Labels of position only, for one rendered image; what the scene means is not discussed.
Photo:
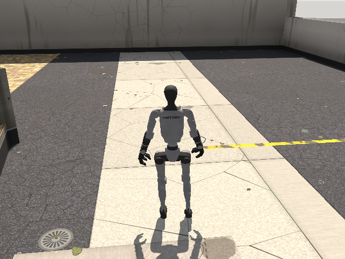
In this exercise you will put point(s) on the left robot foot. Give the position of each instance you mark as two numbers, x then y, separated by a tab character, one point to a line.
163	213

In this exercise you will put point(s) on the right robot foot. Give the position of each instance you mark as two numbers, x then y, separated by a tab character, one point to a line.
188	214

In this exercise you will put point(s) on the right robot upper arm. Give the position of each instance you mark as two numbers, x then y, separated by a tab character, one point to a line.
191	122

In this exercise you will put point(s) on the robot right hand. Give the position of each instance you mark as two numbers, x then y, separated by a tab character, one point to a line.
198	150

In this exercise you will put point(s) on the robot left hand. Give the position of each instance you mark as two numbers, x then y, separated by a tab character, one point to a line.
141	158

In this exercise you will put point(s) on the robot left forearm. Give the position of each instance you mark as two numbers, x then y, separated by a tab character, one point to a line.
145	144

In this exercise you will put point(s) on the robot right forearm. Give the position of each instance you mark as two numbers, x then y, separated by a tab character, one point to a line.
198	141

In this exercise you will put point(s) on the robot foot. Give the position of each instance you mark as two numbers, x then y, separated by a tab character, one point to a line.
188	214
163	213

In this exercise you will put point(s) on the left robot upper arm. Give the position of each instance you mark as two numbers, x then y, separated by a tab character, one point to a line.
151	123

